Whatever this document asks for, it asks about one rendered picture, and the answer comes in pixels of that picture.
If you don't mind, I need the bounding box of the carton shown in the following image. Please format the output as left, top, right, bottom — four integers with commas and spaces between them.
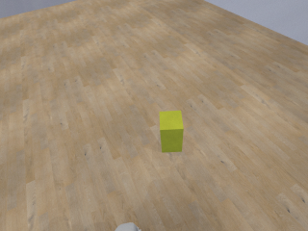
159, 110, 184, 153

